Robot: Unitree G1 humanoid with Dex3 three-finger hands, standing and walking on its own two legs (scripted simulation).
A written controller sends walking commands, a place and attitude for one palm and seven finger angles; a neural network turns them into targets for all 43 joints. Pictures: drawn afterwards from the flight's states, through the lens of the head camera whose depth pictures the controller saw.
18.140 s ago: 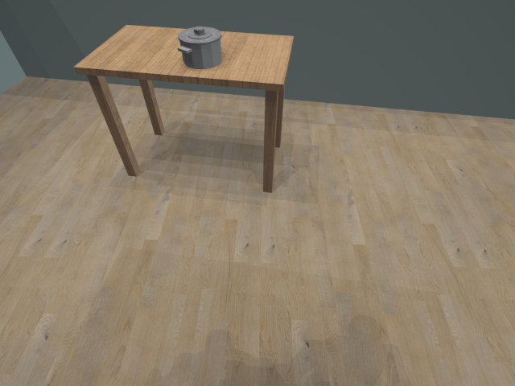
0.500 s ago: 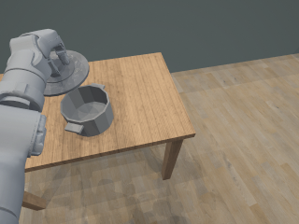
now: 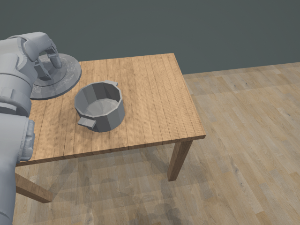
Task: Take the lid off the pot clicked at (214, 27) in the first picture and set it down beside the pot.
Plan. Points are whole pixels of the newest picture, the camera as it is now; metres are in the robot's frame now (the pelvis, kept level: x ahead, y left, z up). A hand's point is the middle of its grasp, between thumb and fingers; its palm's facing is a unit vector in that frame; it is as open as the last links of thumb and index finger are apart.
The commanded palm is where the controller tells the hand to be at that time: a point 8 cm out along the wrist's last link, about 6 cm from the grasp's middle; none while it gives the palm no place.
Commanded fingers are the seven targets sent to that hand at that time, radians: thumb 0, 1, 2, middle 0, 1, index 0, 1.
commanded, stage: move the lid sideways beside the pot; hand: left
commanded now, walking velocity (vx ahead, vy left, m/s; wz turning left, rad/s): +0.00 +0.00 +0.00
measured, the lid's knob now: (45, 68) +0.51 +0.26 +0.14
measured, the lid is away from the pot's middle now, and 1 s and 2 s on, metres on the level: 0.11 0.22 0.24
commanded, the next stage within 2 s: lower the lid onto the table in 1.26 s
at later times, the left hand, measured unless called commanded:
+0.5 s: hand (15, 69) +0.48 +0.31 +0.17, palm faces -0.36 -0.14 -0.92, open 6.9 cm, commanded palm +0.50 +0.31 +0.23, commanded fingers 0.00 0.79 0.75 -0.89 -1.08 -0.91 -1.06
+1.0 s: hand out of the picture +0.46 +0.36 +0.16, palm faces -0.39 -0.13 -0.91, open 6.9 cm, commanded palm +0.50 +0.37 +0.23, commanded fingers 0.00 0.79 0.75 -0.89 -1.08 -0.91 -1.06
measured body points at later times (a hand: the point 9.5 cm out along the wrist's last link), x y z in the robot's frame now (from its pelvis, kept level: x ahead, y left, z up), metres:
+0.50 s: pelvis +0.00 +0.01 +0.00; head +0.06 +0.02 +0.44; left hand +0.49 +0.31 +0.22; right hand -0.02 -0.28 -0.12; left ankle +0.02 +0.09 -0.74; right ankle -0.04 -0.14 -0.74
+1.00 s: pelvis +0.00 +0.01 -0.01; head +0.07 +0.03 +0.44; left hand +0.47 +0.36 +0.21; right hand +0.02 -0.28 -0.12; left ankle +0.02 +0.09 -0.74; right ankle -0.04 -0.14 -0.74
